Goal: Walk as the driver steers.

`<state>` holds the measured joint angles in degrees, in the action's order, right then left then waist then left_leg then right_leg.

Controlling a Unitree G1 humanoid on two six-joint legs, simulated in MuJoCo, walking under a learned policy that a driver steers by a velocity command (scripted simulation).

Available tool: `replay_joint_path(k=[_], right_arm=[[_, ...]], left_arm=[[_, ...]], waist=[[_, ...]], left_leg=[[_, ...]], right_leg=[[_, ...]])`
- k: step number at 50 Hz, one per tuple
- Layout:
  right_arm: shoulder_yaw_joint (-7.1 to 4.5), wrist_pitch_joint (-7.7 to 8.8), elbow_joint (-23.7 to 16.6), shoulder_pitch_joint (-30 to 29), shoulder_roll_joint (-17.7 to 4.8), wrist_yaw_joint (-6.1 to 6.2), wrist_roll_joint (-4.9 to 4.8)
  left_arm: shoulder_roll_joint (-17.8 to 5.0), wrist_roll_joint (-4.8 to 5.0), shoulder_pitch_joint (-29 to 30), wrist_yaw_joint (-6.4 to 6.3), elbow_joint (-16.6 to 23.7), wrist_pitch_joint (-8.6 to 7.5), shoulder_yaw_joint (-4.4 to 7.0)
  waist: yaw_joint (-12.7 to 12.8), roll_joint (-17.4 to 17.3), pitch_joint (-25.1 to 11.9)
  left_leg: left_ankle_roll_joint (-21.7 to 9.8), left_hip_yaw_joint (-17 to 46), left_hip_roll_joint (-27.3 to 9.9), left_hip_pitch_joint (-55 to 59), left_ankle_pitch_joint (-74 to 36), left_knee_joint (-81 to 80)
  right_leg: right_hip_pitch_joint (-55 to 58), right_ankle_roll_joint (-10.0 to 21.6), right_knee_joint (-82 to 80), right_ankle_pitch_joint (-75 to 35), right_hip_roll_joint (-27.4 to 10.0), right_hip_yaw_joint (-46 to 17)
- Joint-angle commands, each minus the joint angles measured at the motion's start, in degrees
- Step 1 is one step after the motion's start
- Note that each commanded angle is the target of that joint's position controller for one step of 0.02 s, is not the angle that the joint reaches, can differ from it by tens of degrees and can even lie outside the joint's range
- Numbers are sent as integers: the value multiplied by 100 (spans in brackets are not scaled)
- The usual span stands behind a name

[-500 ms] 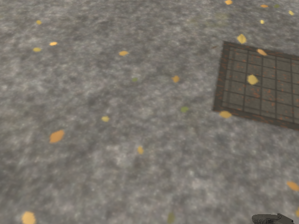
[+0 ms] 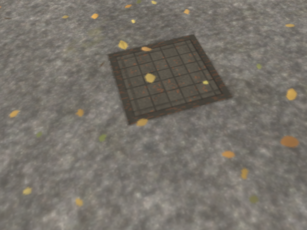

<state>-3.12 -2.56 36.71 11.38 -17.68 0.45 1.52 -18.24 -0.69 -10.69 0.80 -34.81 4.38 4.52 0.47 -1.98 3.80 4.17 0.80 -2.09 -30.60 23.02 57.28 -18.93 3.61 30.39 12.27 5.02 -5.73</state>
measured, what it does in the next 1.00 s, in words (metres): steps on the spot: left foot, then right foot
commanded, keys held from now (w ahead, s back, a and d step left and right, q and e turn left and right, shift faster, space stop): e+shift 0.22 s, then shift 0.14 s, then q+shift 0.64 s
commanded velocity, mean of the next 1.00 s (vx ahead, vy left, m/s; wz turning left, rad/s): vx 0.01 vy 0.00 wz -0.03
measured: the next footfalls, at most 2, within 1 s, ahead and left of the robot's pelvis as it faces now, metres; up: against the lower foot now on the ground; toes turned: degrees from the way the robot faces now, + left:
left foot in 0.18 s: +0.10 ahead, +0.12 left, +0.00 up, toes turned -16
right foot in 0.54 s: -0.01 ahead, -0.08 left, +0.00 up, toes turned -14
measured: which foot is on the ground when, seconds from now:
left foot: up 0.00-0.16, down 0.18-0.54, up 0.56-0.90, down 0.92-1.00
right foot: down 0.00-0.18, up 0.20-0.52, down 0.54-0.92, up 0.94-1.00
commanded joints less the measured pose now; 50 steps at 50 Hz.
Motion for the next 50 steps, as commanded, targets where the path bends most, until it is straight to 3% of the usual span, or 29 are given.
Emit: replay_joint_path(k=[1,5,8,9,10,11,12,13,14,16,19,23,25,26,27,28,29,30,31,32,34,39,42,44,45,46,47,48,50], right_arm=[[-69,65,-406,-144,-348,10,-40],[-33,116,-433,-240,-379,40,-83],[-51,180,-314,190,-430,134,-98],[-106,221,-264,386,-643,206,-44],[-216,213,-364,258,-1252,242,38],[-258,165,-454,-107,-1381,191,57],[-150,150,-482,-148,-927,160,39],[-59,156,-474,-329,-610,135,-7],[-32,165,-480,-504,-521,132,-23],[-39,203,-429,-467,-519,159,-8],[-85,240,-195,57,-574,127,-30],[-24,236,35,-39,-471,-31,-37],[-160,139,194,138,-802,-126,-104],[-207,134,212,224,-873,-157,-169],[-184,166,138,324,-702,-186,-206],[-55,207,-114,261,-180,-226,-245],[-127,130,-93,62,-490,-165,-165],[-235,51,3,105,-678,-151,-155],[-283,-16,139,262,-664,-154,-152],[-311,-74,218,412,-650,-174,-135],[-285,-133,259,440,-523,-255,-107],[-187,-219,-60,-45,-263,-396,-135],[-216,-218,-193,-53,-340,-413,-165],[-235,-186,-197,126,-321,-394,-142],[-265,-125,-102,409,-381,-340,-82],[-416,-30,-42,764,-985,-238,14],[-630,31,-65,1113,-1856,-240,-91],[-619,27,-54,1306,-1602,-248,-158],[-458,-57,-172,457,-1139,-150,-141]], left_arm=[[-1037,-17,-30,15,323,-94,337],[-1096,-47,33,92,286,-76,381],[-1043,25,362,118,300,-106,374],[-847,95,381,92,323,-140,313],[-310,155,66,63,402,-171,185],[-694,-94,-81,32,320,-151,267],[-1033,-192,5,52,233,-137,370],[-945,-159,-97,92,97,-120,367],[-828,-113,-273,135,-16,-90,337],[-661,-11,-434,197,-131,-52,253],[-455,22,0,149,-55,-28,128],[-20,36,87,8,-173,3,-144],[-140,-5,-187,-122,-322,-63,-127],[-306,-57,-385,-169,-401,-138,-103],[-675,-123,-522,-201,-410,-222,-44],[-1258,-112,-275,-236,-328,-237,73],[-1091,-75,-219,-244,-316,-243,91],[-701,-98,-43,-251,-229,-270,-28],[-426,-87,233,-273,-189,-272,-118],[-283,-88,462,-311,-144,-269,-170],[-278,-102,423,-362,-144,-288,-167],[-464,-119,153,-311,-225,-339,-63],[-645,-106,137,-222,-251,-372,26],[-706,-18,196,-167,-251,-383,68],[-685,15,116,-141,-299,-385,84],[-535,12,-62,-105,-237,-378,56],[-100,-74,510,-129,324,-288,-104],[-326,-169,645,-186,249,-230,-85],[-401,-45,504,-170,70,-293,-60]], waist=[[126,741,-838],[145,943,-830],[-194,978,-786],[-290,625,-804],[-83,-771,-933],[-6,-1201,-690],[22,-681,-551],[125,-439,-441],[220,-440,-448],[175,-658,-536],[-155,-695,-650],[-162,-1163,-723],[-4,-1158,-532],[58,-947,-634],[29,-344,-915],[-92,1238,-757],[181,1624,-756],[114,1168,-521],[-65,956,-354],[-193,1037,-244],[-134,1199,-264],[122,1198,-387],[97,1253,-476],[-91,1054,-539],[-281,644,-640],[-421,-693,-673],[-515,-1820,-647],[-681,-751,-823],[-251,-304,-287]], left_leg=[[-90,192,203,-175,-69,-537],[-240,304,537,534,-67,-1488],[-340,325,636,1752,-566,-2978],[-443,677,116,2414,-725,-3860],[-910,2185,-1529,3095,-216,-4453],[-1485,2982,-2220,2394,-504,-4610],[-1631,2504,-2041,2045,-1144,-4390],[-1571,1858,-1623,1825,-1673,-4221],[-1447,1319,-1269,1854,-2079,-4102],[-1422,731,-1001,2183,-3089,-3879],[-1539,658,-1077,2693,-3780,-3643],[-1473,701,-857,2390,-3475,-3628],[-1345,904,-664,2203,-4174,-3207],[-1136,1004,-646,1875,-4020,-3060],[-835,938,-481,1249,-2972,-2803],[-516,194,326,258,-797,-2105],[-478,-110,402,425,1043,-847],[-483,48,373,258,1124,79],[-459,83,291,199,853,476],[-403,15,242,159,561,591],[-231,-165,216,17,281,409],[-236,-428,73,454,179,-868],[-402,-675,154,922,211,-1493],[-543,-791,258,1422,-188,-2249],[-649,-573,318,2012,-827,-2927],[-936,1059,-556,2770,-1796,-3803],[-1962,3429,-1865,3006,-3686,-3938],[-2257,3132,-1831,3224,-3351,-3888],[-1928,2228,-1129,2543,-2290,-3954]], right_leg=[[927,996,-768,-1563,-1261,-1825],[653,880,-672,-1419,-1104,-2403],[122,453,-457,-1183,-776,-2648],[-356,131,-78,-423,-443,-2386],[-1294,-287,1150,1531,340,-1239],[-1612,-400,2309,2051,571,-231],[-1384,-419,3001,1764,111,-198],[-1198,-439,3362,1446,70,-181],[-1122,-491,3659,1195,65,-112],[-1192,-618,3767,1127,81,89],[-1146,-679,3045,1357,120,54],[220,-529,608,1659,-65,469],[763,-435,-759,522,83,784],[1328,-330,-1289,-255,-100,575],[2077,-131,-1409,-343,-903,-124],[2159,387,-1340,-1664,-2139,-1173],[1434,997,-1182,-2364,-2695,-1194],[1273,1144,-1218,-2795,-2602,-927],[1142,994,-1200,-2744,-2319,-471],[1093,782,-1194,-2702,-2042,-67],[1404,684,-1125,-2777,-1833,334],[1571,644,-912,-2321,-2116,661],[1435,524,-612,-2355,-2289,802],[1206,280,-81,-2057,-2312,1039],[805,-22,580,-1455,-2160,1311],[-289,-432,2109,119,-1622,1715],[-1913,-745,3011,2807,-431,1215],[-2052,-702,3680,2657,-632,394],[-1963,-625,3472,1474,-851,197]])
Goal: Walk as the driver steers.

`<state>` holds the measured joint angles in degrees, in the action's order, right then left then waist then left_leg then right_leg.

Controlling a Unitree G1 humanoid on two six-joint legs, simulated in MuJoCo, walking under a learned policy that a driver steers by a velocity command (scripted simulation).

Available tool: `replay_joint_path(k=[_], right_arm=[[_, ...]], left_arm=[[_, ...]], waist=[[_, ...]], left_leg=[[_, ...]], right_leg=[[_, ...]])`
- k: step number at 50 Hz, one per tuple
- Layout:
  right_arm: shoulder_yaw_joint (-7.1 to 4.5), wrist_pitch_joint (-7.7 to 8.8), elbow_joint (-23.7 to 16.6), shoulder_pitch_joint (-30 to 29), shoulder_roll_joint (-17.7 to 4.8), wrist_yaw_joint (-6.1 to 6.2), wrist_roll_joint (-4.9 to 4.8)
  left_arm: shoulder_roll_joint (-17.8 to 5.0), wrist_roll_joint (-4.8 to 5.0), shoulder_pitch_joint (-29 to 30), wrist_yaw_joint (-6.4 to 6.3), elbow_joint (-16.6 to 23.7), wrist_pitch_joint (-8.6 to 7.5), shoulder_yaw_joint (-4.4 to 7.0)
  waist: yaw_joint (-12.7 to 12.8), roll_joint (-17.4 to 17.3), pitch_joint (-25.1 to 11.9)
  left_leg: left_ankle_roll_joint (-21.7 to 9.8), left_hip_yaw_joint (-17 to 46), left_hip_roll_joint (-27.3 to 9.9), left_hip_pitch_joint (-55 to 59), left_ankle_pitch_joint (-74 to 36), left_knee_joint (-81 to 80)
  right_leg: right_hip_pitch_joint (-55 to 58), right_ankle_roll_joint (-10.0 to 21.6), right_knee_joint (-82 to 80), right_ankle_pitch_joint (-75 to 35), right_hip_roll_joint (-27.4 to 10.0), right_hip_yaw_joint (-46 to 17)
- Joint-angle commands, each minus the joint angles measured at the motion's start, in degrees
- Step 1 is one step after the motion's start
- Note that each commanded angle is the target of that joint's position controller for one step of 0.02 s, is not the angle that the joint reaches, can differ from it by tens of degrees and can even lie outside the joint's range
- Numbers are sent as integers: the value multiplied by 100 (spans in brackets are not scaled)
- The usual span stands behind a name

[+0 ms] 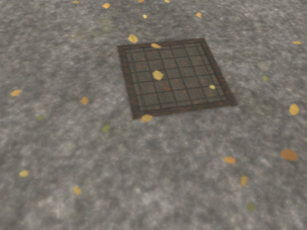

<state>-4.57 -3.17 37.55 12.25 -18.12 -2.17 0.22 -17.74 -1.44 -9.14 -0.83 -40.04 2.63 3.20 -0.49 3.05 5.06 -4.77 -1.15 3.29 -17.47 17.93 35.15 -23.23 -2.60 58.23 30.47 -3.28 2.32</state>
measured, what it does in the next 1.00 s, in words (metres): steps on the spot: right foot, then left foot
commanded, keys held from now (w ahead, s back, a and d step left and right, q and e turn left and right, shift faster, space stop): q+shift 0.36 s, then shift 0.16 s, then e+shift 0.38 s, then w+e+shift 0.10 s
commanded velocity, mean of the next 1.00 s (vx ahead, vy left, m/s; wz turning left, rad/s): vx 0.02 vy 0.00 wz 0.28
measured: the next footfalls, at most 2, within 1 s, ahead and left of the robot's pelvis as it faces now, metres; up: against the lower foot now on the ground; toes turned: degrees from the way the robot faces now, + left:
right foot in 0.44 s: +0.15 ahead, -0.08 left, +0.00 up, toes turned +32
left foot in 0.80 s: +0.03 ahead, +0.08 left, +0.00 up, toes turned +13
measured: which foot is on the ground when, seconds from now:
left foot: down 0.00-0.44, up 0.46-0.78, down 0.80-1.00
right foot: up 0.00-0.42, down 0.44-0.82, up 0.84-1.00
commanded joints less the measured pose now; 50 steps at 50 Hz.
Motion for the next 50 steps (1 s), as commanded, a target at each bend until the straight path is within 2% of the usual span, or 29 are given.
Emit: replay_joint_path(k=[1,2,4,10,14,18,20,21,22,23,24,25,26,27,30,31,32,34,37,39,40,41,42,43,44,45,46,48,50], right_arm=[[-263,-15,-354,12,-951,160,-59],[-234,-23,-407,-133,-874,172,-41],[-252,-1,-367,20,-948,146,-41],[-331,-13,-328,349,-1131,165,37],[-364,-5,-338,345,-1206,158,75],[-378,3,-360,128,-1212,126,85],[-329,22,-383,-129,-1092,140,52],[-279,40,-368,-185,-976,162,-11],[-168,72,-332,232,-588,174,-47],[-143,58,-359,497,-515,219,-5],[-257,45,-274,460,-1039,237,184],[-269,41,-182,393,-1040,216,174],[-239,21,-77,368,-940,175,140],[-186,4,-24,352,-797,127,108],[39,-64,109,260,-369,123,54],[86,-90,95,153,-353,145,76],[92,-93,65,-60,-410,201,71],[104,-69,54,-214,-487,312,23],[145,63,82,-99,-463,406,-46],[165,179,175,217,-423,481,-16],[121,235,217,373,-602,528,41],[20,247,180,401,-1076,578,150],[-34,192,88,-117,-1322,565,173],[75,193,11,-144,-834,523,151],[206,207,-61,-376,-425,506,113],[261,205,-114,-579,-272,509,126],[246,243,-64,-371,-340,511,167],[164,304,51,46,-544,463,180],[82,419,192,437,-699,436,183]], left_arm=[[-534,-18,318,-14,566,-145,102],[-562,-75,148,-9,450,-134,104],[-498,-72,10,22,384,-85,80],[-490,-27,366,-13,499,-64,24],[-554,22,510,-34,541,-150,0],[-623,110,391,-75,543,-241,-21],[-652,129,-24,-131,428,-287,-10],[-675,92,-216,-182,377,-325,3],[-1000,28,-85,-241,444,-340,64],[-1409,17,293,-215,655,-277,103],[-1224,4,-21,-141,504,-232,102],[-861,54,42,-97,496,-220,12],[-671,70,219,-69,496,-217,-28],[-603,47,273,-67,470,-226,-50],[-295,50,120,-25,213,-312,-186],[-415,66,122,2,144,-297,-152],[-708,62,-49,38,97,-252,-33],[-1066,56,-452,123,-22,-153,157],[-1089,91,-433,169,-67,-109,268],[-999,152,-85,159,-20,-66,299],[-863,198,-4,146,25,-66,283],[-463,272,-18,154,166,-93,191],[-479,187,-238,99,187,-83,208],[-868,12,-327,72,45,-43,312],[-857,15,-486,100,-106,6,366],[-797,18,-644,145,-213,76,374],[-754,11,-597,244,-176,127,352],[-724,19,-129,462,-9,149,303],[-721,13,356,590,178,135,296]], waist=[[-35,-888,-380],[17,-943,-530],[13,-733,-746],[-230,-939,-643],[-252,-971,-689],[-143,-1110,-744],[102,-1170,-801],[243,-996,-807],[-12,43,-1000],[-167,942,-904],[-68,635,-919],[-114,353,-764],[-126,235,-583],[-124,396,-652],[-85,534,-774],[-109,730,-699],[46,878,-587],[209,899,-568],[96,766,-784],[-177,634,-915],[-236,394,-998],[-217,-670,-973],[-40,-1736,-617],[7,-1102,-503],[185,-787,-441],[289,-737,-350],[185,-1030,-519],[-186,-1381,-306],[-415,-1136,-91]], left_leg=[[-837,2201,-1362,1063,-1727,-1752],[-772,2015,-1168,983,-2092,-1678],[-729,2022,-1069,998,-2347,-1561],[-762,2866,-947,1059,-1306,-1508],[-732,3362,-868,994,-1693,-1299],[-546,3752,-703,749,-2423,-1082],[-254,3667,-531,455,-2390,-929],[0,3452,-315,114,-1884,-683],[311,2739,177,-355,100,154],[486,1481,1110,-1172,1691,1162],[555,1316,746,-1112,1651,2072],[567,1301,577,-1057,1324,2438],[611,1262,498,-942,974,2678],[656,1220,535,-810,766,2798],[742,1111,448,-288,795,1692],[773,630,230,-250,894,1086],[775,360,230,-293,1064,736],[714,346,324,-359,1057,334],[574,487,329,-134,671,-330],[439,507,247,733,-63,-1343],[324,774,-138,1544,-370,-1773],[-115,1906,-1386,2147,-287,-2171],[-822,2697,-2522,1555,-1683,-2215],[-1084,2346,-2616,1229,-2756,-1986],[-972,1762,-2275,1107,-3162,-1851],[-752,1196,-1890,1073,-3376,-1742],[-555,998,-1710,1443,-2055,-1951],[-437,1133,-1612,1849,590,-2550],[-412,1296,-1836,2284,1218,-2829]], right_leg=[[-1384,-24,476,-726,-24,-580],[-1164,-66,510,-953,63,-514],[-1037,-118,376,-1069,175,-525],[-1243,-122,-608,-1122,407,-738],[-937,10,-1130,-1082,611,-884],[-99,159,-1909,-1019,815,-945],[796,216,-2860,-1339,774,-879],[1444,270,-3685,-1871,580,-923],[2053,543,-4306,-1549,-540,-2000],[2098,1100,-4608,-1675,-1690,-3628],[1723,1567,-4349,-2410,-1788,-3665],[1530,1564,-4193,-2767,-1543,-3102],[1296,1430,-4130,-2949,-1134,-2425],[1277,1310,-4069,-3175,-811,-2068],[1371,1149,-3969,-3724,-432,-1677],[1503,1135,-3979,-3543,-332,-1776],[1625,1190,-3910,-3584,-292,-2005],[1869,1305,-3740,-4008,-401,-2483],[2014,1276,-3610,-4396,-433,-2975],[1478,1005,-3404,-3972,-213,-2938],[741,709,-3163,-3208,32,-2751],[-332,354,-2238,-1771,579,-2006],[-917,260,-1063,217,1187,-708],[-797,237,8,347,678,-686],[-699,233,427,101,623,-665],[-701,171,748,-225,566,-604],[-975,177,749,-649,432,-545],[-1634,116,584,-1012,261,-360],[-2198,88,403,-1237,185,-369]])
Over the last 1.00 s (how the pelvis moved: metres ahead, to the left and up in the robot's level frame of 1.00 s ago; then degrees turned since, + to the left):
-0.01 0.06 -0.01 5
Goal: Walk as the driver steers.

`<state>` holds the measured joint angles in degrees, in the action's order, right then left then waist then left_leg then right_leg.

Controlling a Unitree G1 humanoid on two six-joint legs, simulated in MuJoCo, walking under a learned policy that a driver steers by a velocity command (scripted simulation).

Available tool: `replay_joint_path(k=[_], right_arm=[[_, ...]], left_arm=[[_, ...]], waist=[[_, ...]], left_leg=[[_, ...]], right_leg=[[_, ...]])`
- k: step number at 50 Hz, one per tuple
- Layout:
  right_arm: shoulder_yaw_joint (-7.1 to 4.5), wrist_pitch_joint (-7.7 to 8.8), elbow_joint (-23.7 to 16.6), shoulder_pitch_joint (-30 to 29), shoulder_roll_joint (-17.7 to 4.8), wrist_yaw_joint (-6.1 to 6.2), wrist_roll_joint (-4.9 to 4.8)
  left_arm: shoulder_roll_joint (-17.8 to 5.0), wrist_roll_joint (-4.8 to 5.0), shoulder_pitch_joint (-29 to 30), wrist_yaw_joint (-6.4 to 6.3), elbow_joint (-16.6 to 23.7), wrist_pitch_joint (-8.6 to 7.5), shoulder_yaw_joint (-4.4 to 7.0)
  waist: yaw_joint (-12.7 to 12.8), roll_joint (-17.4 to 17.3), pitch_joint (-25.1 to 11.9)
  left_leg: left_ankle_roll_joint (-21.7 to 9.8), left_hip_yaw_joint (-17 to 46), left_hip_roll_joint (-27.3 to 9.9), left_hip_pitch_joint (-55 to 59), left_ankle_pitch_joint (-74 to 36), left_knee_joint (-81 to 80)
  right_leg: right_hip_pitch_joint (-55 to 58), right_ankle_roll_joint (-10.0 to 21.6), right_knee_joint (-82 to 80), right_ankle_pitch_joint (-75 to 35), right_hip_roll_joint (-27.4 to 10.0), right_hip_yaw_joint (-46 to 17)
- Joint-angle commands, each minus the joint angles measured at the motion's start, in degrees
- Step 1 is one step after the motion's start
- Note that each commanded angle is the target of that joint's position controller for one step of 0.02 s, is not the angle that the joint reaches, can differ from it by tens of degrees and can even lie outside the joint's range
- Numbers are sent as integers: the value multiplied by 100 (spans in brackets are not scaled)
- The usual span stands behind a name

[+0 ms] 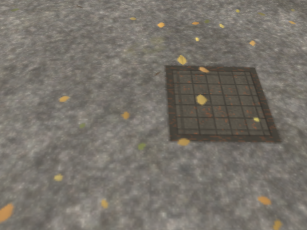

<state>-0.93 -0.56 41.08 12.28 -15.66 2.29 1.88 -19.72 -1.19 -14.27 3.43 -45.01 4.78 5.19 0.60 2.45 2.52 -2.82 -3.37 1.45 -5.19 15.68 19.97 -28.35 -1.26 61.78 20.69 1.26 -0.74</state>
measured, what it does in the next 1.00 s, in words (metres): walks ahead, turning right: right foot, then left foot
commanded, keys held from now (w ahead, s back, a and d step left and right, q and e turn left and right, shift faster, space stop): w+e+shift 0.52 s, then w+q+shift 0.48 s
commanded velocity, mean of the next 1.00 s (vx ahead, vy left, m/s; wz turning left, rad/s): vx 0.84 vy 0.00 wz -0.40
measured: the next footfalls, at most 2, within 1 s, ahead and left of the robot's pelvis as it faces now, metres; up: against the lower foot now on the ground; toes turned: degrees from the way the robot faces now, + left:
right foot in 0.40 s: +0.32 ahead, -0.24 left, +0.00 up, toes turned -26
left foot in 0.88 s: +0.74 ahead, -0.42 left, +0.00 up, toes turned -24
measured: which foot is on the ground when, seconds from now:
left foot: down 0.00-0.40, up 0.42-0.86, down 0.88-1.00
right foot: up 0.00-0.38, down 0.40-0.86, up 0.88-1.00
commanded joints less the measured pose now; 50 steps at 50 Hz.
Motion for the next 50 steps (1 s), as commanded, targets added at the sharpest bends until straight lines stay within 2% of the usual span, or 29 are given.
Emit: replay_joint_path(k=[1,7,11,13,15,17,18,19,20,21,22,23,24,26,28,30,32,35,37,38,41,43,44,45,46,47,48,49,50], right_arm=[[-310,229,-75,610,-982,-19,17],[-347,515,258,1072,-905,-114,15],[-321,630,504,1275,-797,-141,76],[-308,662,654,1426,-778,-136,109],[-305,647,794,1516,-849,-114,119],[-326,600,824,1380,-1073,-94,71],[-377,526,837,1383,-1302,-96,49],[-443,467,769,1270,-1563,-133,-23],[-444,462,650,1052,-1565,-192,3],[-291,526,285,1074,-747,-351,-40],[-258,700,-316,584,-906,-389,2],[-287,767,-491,-172,-1065,-373,3],[-215,807,-433,90,-860,-324,-26],[-147,667,-234,446,-711,-283,182],[-110,437,-57,854,-616,-340,251],[-59,329,-137,388,-459,-400,199],[-24,310,-376,-438,-398,-443,57],[63,371,-477,-1035,-227,-523,-78],[100,406,-471,-1253,-183,-565,-164],[89,421,-412,-1160,-256,-570,-193],[-38,384,-30,-419,-701,-534,-205],[-236,308,605,1469,-1130,-470,-185],[-390,294,987,2910,-1329,-405,-200],[-393,230,1307,3162,-1255,-338,-202],[-410,261,1014,2081,-1384,-297,-66],[-440,244,692,1587,-1191,-277,-72],[-398,244,655,1334,-844,-252,-90],[-355,266,687,1119,-699,-261,-87],[-341,349,716,1105,-751,-225,-101]], left_arm=[[-460,-28,1014,198,731,-96,84],[-239,-49,1535,287,986,-186,21],[-103,-39,2029,352,1260,-253,-94],[-34,-51,2392,370,1441,-280,-180],[46,-78,2592,357,1572,-297,-269],[14,-55,2023,248,1424,-314,-270],[-145,-29,1273,173,1238,-346,-190],[-364,9,198,98,968,-394,-60],[-760,-14,-1154,-28,495,-414,170],[-1529,67,-621,-176,477,-311,392],[-1874,-23,-709,-161,797,-275,433],[-1603,-45,-782,-195,619,-292,380],[-1350,-36,-739,-264,443,-379,315],[-941,-9,-147,-342,492,-578,184],[-465,66,-35,-338,485,-775,4],[-311,84,-355,-278,286,-954,-70],[-341,97,-886,-216,99,-1067,-73],[-223,128,-1235,-217,-78,-1174,-164],[-249,78,-1408,-283,-244,-1215,-217],[-332,30,-1360,-325,-273,-1233,-224],[-677,-103,-1053,-570,-249,-1175,-148],[-830,-266,-545,-711,-122,-1008,-89],[-1058,-226,222,-735,41,-931,1],[-192,-282,710,-595,268,-1049,-233],[385,5,-52,-500,739,-1138,-420],[15,-54,-133,-439,873,-1262,-505],[-325,-160,202,-356,816,-1321,-484],[-293,-248,289,-326,817,-1309,-502],[-201,-359,341,-304,920,-1191,-551]], waist=[[-577,-928,225],[-620,-744,478],[-609,-732,775],[-640,-689,924],[-567,-656,951],[-116,-762,409],[303,-848,-93],[828,-929,-685],[1430,-669,-1329],[689,1158,-1347],[761,616,-2214],[851,-51,-1540],[433,-180,-667],[-157,-514,-215],[-437,-405,-186],[-329,-419,135],[33,-283,467],[284,-211,444],[338,-124,362],[219,-35,268],[-358,348,-382],[-1320,381,-1030],[-2243,127,-1150],[-1898,-1229,-819],[-628,-2118,-1285],[-640,-1135,-1402],[-462,96,-706],[-128,609,-138],[91,545,147]], left_leg=[[-588,1466,-1741,1242,1402,-1363],[-472,701,-1977,1477,1073,-1508],[-362,-88,-2020,1357,466,-1566],[-314,-521,-1991,1336,-76,-1583],[-244,-1003,-1915,1378,-1520,-1356],[-134,-1501,-1808,1142,-5291,-356],[-152,-1527,-1909,1006,-6724,721],[-172,-1435,-2020,429,-7026,2074],[-5,-1306,-1853,-909,-5597,3959],[351,-1082,-581,-3439,657,6267],[424,320,-252,-4262,853,7178],[350,722,-483,-4679,212,7076],[325,624,-694,-4505,-20,6613],[378,682,-1027,-3578,12,5860],[451,619,-1228,-3167,53,5391],[443,340,-1251,-3247,-310,4732],[320,31,-1128,-3623,-1077,3970],[-1,-345,-769,-3411,-2106,2682],[-227,-523,-391,-3069,-2503,1989],[-337,-527,-161,-2848,-2585,1754],[-487,-676,452,-1956,-2273,1582],[-686,-608,689,-302,-1744,1574],[-1186,-60,278,825,-1702,957],[-1369,627,-193,2017,-1379,1813],[-2489,3782,-1287,2981,-996,1141],[-2692,5178,-1794,2693,1113,-286],[-2369,4916,-1646,1573,1779,-785],[-2049,4317,-1333,443,1328,-956],[-1939,3954,-1065,-337,919,-976]], right_leg=[[-1889,-35,-14,-362,-302,-85],[-2555,123,-12,-791,-564,-10],[-2656,357,-261,-1044,-747,201],[-2541,555,-577,-970,-774,476],[-2137,823,-1033,-651,-635,836],[-580,1149,-1418,-276,-25,1358],[412,1269,-1391,6,327,1440],[1846,1417,-1557,62,559,1283],[3855,1561,-2008,94,575,626],[5126,1859,-3352,1823,-721,-2106],[5381,2308,-4519,2869,-1619,-4767],[4951,2163,-4818,2299,-1554,-4505],[3917,2050,-4851,1220,-1466,-3937],[2422,1836,-4787,-8,-741,-2625],[1746,1838,-4920,-608,-585,-2107],[1326,1625,-5217,-1240,-404,-1591],[1552,1205,-5466,-2723,-311,-1149],[2064,669,-5565,-4511,-180,-406],[2522,453,-5841,-5517,-336,-40],[2833,342,-5785,-6380,-444,167],[3839,10,-4796,-9022,-825,528],[3569,-125,-2290,-9855,-944,674],[2600,-138,499,-8723,-578,850],[35,34,3055,-1079,421,600],[-2153,-192,4317,883,682,-364],[-2504,-36,3875,407,294,-1062],[-2261,114,3150,-162,-22,-1052],[-1848,187,2529,-323,-178,-793],[-1568,93,2162,-222,-304,-782]])
Over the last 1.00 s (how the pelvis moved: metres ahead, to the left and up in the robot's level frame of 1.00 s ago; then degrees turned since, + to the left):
0.06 -0.01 0.02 10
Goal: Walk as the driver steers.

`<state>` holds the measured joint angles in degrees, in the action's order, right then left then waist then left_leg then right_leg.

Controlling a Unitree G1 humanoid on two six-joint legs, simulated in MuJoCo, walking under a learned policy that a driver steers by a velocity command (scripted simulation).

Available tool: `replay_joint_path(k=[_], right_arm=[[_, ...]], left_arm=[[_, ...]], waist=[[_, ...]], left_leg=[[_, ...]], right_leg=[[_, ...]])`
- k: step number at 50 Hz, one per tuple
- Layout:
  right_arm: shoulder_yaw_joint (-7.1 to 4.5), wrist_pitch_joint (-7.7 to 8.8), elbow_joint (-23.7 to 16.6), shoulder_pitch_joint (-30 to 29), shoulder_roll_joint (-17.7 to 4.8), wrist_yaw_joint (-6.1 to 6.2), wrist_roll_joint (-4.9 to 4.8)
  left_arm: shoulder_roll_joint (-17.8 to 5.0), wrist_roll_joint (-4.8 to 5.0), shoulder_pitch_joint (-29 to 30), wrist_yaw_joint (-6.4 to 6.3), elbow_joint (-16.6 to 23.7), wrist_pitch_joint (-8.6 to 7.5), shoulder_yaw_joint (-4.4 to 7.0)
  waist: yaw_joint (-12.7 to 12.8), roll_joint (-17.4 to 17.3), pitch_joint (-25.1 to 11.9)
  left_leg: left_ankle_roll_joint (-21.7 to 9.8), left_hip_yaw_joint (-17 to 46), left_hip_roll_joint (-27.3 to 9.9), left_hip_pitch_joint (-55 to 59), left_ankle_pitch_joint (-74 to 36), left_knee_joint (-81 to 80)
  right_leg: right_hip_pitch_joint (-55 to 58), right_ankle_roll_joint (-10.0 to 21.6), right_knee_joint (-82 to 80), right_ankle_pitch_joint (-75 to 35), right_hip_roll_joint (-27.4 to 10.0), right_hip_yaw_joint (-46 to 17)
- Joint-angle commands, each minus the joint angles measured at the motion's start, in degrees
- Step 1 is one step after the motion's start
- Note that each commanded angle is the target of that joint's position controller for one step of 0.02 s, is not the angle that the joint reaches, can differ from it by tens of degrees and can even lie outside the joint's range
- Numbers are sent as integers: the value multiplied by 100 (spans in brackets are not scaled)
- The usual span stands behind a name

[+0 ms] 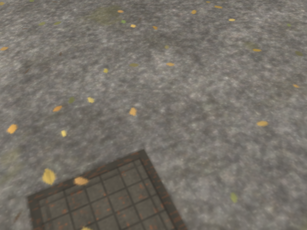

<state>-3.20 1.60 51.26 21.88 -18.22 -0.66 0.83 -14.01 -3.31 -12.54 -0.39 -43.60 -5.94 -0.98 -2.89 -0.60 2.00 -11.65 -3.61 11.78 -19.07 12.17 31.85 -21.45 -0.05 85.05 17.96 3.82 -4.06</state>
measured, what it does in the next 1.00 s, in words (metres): walks ahead, turning left: right foot, then left foot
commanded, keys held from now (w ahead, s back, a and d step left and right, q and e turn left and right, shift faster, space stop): w+q+shift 0.48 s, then q+shift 0.52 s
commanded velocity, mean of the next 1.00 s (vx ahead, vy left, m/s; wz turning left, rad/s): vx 0.69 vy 0.00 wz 0.93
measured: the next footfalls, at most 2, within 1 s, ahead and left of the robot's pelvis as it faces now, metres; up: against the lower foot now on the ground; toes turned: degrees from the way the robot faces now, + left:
right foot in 0.28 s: +0.49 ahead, -0.18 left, +0.00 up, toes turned +18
left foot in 0.70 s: +0.76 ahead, +0.14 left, +0.00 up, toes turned +39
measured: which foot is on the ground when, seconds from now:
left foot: down 0.00-0.28, up 0.30-0.68, down 0.70-1.00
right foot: up 0.00-0.26, down 0.28-0.68, up 0.70-1.00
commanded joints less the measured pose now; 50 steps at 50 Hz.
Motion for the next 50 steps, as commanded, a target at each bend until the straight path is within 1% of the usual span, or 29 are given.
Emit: replay_joint_path(k=[1,3,5,7,10,12,13,14,15,16,17,18,19,20,23,27,29,31,32,33,34,35,36,37,39,41,43,45,50], right_arm=[[-89,214,-275,97,-492,78,-3],[-140,359,-356,-24,-687,29,-30],[-207,403,-394,25,-736,29,-69],[-276,408,-379,215,-803,-33,-154],[-375,354,-373,482,-932,-41,-120],[-430,335,-401,468,-1101,0,-55],[-464,350,-451,237,-1257,-21,-43],[-413,421,-581,-47,-1038,-28,-43],[-159,477,-861,-77,-17,18,-124],[-35,424,-1217,401,-26,1,-295],[-83,277,-1004,-192,-451,53,-121],[-113,224,-1037,-598,-514,-16,-13],[-122,169,-1057,-821,-464,-102,26],[-97,101,-1174,-968,-317,-197,104],[38,-101,-1544,-1416,32,-323,115],[183,-100,-2026,-2098,69,-414,150],[229,-66,-1986,-2231,80,-509,165],[163,-60,-1744,-1647,-97,-517,177],[88,-49,-1568,-1026,-258,-479,207],[-29,-21,-1289,-104,-469,-394,236],[-168,14,-1000,463,-713,-226,221],[-332,-24,-1048,137,-1202,-44,69],[-419,-67,-1365,91,-1684,-63,80],[-506,-130,-1608,-13,-1599,-2,33],[-353,-225,-1707,-827,-943,164,-72],[-242,-178,-1560,-994,-673,176,-83],[-269,-119,-1444,-910,-741,111,-42],[-333,-109,-1402,-858,-852,96,34],[-410,-289,-1404,-697,-881,106,-9]], left_arm=[[-696,-201,173,98,811,40,18],[-598,-177,618,138,1063,182,-75],[-496,14,1308,198,1333,168,-147],[-341,172,1671,198,1436,166,-186],[-566,190,1753,120,1468,123,-99],[-932,177,1113,25,1279,48,72],[-1142,177,217,-35,1064,1,190],[-1509,91,-1068,-139,818,-43,373],[-1911,-137,-1939,-224,661,-36,516],[-2227,-84,-1373,-165,652,52,638],[-1442,-55,-705,-131,804,96,541],[-1000,2,-461,-96,762,106,435],[-836,-31,-479,-71,622,105,397],[-740,-1,-705,-81,400,74,364],[-407,183,-1085,36,-67,-71,303],[-592,228,-540,16,-134,-178,333],[-776,276,-554,-32,-193,-203,367],[-1213,333,-718,-103,-176,-170,478],[-1373,364,-705,-133,-135,-105,524],[-1433,373,-590,-142,-54,-41,549],[-1341,374,-577,-90,-17,26,563],[-897,261,-911,-34,25,119,506],[-801,210,-1773,-105,336,206,458],[-985,261,-1529,-162,563,254,425],[-1109,115,-905,-161,615,313,406],[-1020,-2,-774,-190,644,531,405],[-862,6,-595,-209,707,683,375],[-673,79,-397,-203,822,705,322],[-642,155,543,-196,1149,816,275]], waist=[[613,856,444],[621,575,692],[350,210,704],[-9,-48,451],[-250,-298,72],[61,-269,-540],[628,-177,-1101],[1260,-27,-1762],[1317,1281,-2381],[697,2641,-2878],[760,1285,-1727],[764,639,-1020],[695,321,-683],[610,464,-461],[410,698,-213],[68,547,383],[68,341,469],[-173,510,23],[-476,554,-364],[-846,584,-841],[-959,168,-1086],[-543,-844,-806],[-49,-609,-1898],[-338,-331,-2915],[86,481,-1545],[479,673,-596],[518,757,-620],[479,551,-975],[204,-134,-870]], left_leg=[[-946,3553,-1814,327,1202,-2280],[-856,2871,-1347,-866,677,-2552],[-637,2485,-1094,-1310,-108,-2625],[-327,2383,-1019,-965,-906,-2499],[-59,2556,-1181,452,-2025,-1836],[196,2588,-1209,1100,-3292,-610],[327,2442,-1043,919,-3408,561],[393,2219,-851,60,-2509,2118],[402,1610,-461,-1466,1641,3938],[446,1161,-548,-2537,1616,5038],[434,963,-1062,-2981,887,5205],[489,822,-1247,-2926,451,4856],[561,800,-1409,-2759,338,4654],[592,822,-1549,-2714,329,4545],[599,679,-1732,-3011,234,4473],[691,138,-1564,-2400,-775,2639],[654,-546,-1156,-1288,-1424,1261],[524,-807,-670,-127,-1527,777],[372,-677,-529,639,-1489,658],[133,-325,-493,1646,-1570,546],[-45,65,-607,2565,-1959,100],[-251,1049,-1509,3127,-5132,230],[-1232,2896,-2867,4141,-9155,771],[-1800,3887,-3252,4629,-7183,0],[-1460,3710,-2569,2551,-3812,-998],[-1059,3039,-2111,909,-4034,-1235],[-783,2642,-1722,191,-4670,-1075],[-599,2605,-1520,166,-4761,-904],[-15,3249,-1144,301,-2171,-960]], right_leg=[[-1990,-118,-668,83,-723,-316],[-1305,-269,-2046,-268,-897,96],[-560,-375,-3540,-1232,-929,297],[25,-341,-4532,-2278,-736,427],[72,-252,-5396,-2260,-492,361],[876,-140,-5722,-1431,-224,299],[1923,-53,-5745,-1118,-300,263],[3368,109,-5449,-80,-1003,-287],[4755,289,-5790,1770,-2746,-2328],[4807,885,-6983,2734,-3419,-5128],[3933,824,-7077,3223,-2944,-4150],[3173,692,-6960,1995,-2602,-2876],[2667,575,-6973,796,-2340,-2031],[2364,516,-6989,57,-2155,-1412],[2172,304,-7083,-1703,-1999,-273],[1324,188,-7398,-3897,-1620,1199],[1055,63,-7257,-4685,-1340,1767],[1249,-43,-6211,-6286,-1400,1833],[1215,-66,-5258,-6635,-1549,1762],[943,-85,-3976,-6331,-1703,1634],[324,-169,-2327,-3742,-1367,1640],[-938,-312,-208,1461,-403,1770],[-1677,-524,1357,2067,-360,917],[-2274,-528,1638,1387,-388,88],[-2113,-491,346,906,-777,-117],[-1466,-550,-723,983,-942,-92],[-857,-572,-1528,812,-937,4],[-723,-537,-1972,318,-821,7],[-872,-375,-3038,-351,-429,-259]])
Over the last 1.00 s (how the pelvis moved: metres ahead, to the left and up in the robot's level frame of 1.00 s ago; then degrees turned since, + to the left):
0.65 -0.40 -0.03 -20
